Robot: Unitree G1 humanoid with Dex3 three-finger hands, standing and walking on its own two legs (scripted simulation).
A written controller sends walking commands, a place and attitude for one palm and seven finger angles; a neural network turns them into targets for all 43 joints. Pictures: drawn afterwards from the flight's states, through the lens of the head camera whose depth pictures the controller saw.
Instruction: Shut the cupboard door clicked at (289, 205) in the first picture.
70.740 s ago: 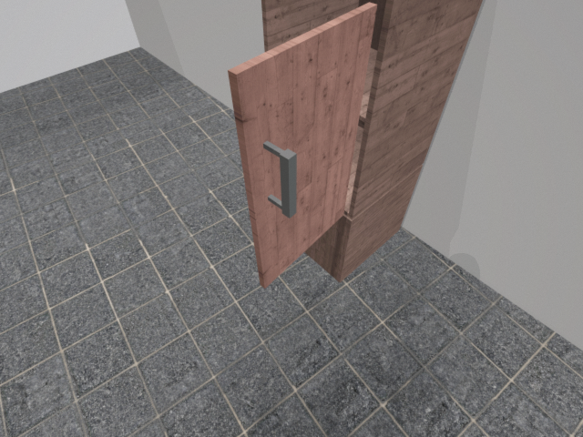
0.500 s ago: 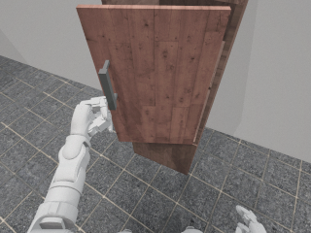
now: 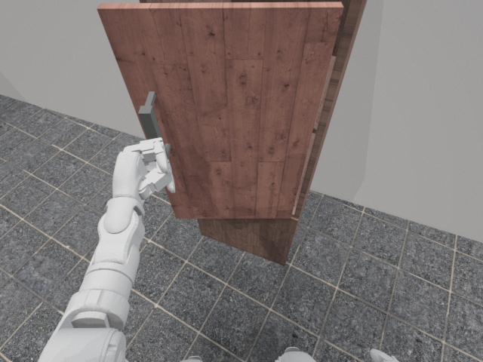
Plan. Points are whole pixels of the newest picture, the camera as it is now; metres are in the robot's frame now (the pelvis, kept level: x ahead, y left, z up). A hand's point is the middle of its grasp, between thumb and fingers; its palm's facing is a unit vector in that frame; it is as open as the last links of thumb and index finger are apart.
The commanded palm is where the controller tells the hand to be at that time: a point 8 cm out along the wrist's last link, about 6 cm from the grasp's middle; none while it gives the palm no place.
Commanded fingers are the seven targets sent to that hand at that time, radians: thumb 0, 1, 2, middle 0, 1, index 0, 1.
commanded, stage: bring the fist close to the handle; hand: left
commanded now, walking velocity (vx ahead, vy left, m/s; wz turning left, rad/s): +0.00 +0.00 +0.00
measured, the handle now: (158, 133) +0.51 +0.16 +0.08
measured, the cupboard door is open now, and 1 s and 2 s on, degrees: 22 10 0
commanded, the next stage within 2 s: push the door shut along its arc in 0.02 s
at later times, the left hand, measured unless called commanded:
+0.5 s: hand (173, 153) +0.44 +0.12 +0.10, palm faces -0.11 -0.99 -0.03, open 3.1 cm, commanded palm +0.43 +0.17 +0.09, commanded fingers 0.00 0.90 0.90 -1.30 -1.50 -1.30 -1.50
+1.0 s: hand (189, 133) +0.50 +0.10 +0.09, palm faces -0.25 -0.97 -0.02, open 3.1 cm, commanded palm +0.50 +0.15 +0.09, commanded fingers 0.00 0.90 0.90 -1.30 -1.50 -1.30 -1.50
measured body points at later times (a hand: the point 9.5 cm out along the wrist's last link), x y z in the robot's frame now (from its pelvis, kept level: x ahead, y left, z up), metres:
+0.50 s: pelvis -0.01 +0.00 -0.01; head +0.05 +0.00 +0.44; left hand +0.44 +0.17 +0.10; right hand +0.07 -0.26 -0.13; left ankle +0.00 +0.14 -0.69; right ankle +0.03 -0.13 -0.69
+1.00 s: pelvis -0.02 +0.01 -0.03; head +0.09 +0.01 +0.41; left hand +0.51 +0.15 +0.09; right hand -0.02 -0.26 -0.14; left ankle +0.00 +0.14 -0.69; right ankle +0.03 -0.13 -0.69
